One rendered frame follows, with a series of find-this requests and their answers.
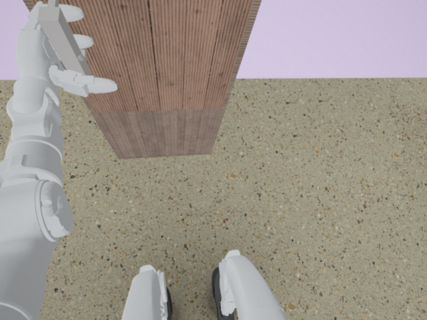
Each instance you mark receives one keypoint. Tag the robot right shin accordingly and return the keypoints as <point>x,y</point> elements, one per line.
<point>228,303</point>

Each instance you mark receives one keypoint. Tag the right robot thigh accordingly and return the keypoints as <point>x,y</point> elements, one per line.
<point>253,297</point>

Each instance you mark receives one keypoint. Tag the left robot hand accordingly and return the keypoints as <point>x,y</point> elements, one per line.
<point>35,57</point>

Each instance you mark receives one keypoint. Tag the robot left forearm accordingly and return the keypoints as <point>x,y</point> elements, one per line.
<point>35,147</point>

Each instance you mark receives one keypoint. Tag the handle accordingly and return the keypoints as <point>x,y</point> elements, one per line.
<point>56,28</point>

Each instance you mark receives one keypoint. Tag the cupboard door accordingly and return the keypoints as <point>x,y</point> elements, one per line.
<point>163,54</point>

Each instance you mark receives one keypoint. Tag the left robot upper arm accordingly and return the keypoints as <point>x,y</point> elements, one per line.
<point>33,217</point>

